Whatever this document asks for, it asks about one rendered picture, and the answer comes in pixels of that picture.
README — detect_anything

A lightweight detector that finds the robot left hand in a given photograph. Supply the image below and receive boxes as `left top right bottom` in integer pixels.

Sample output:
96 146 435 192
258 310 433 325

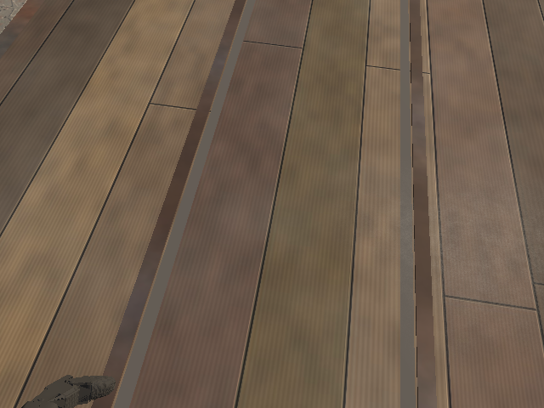
21 375 116 408

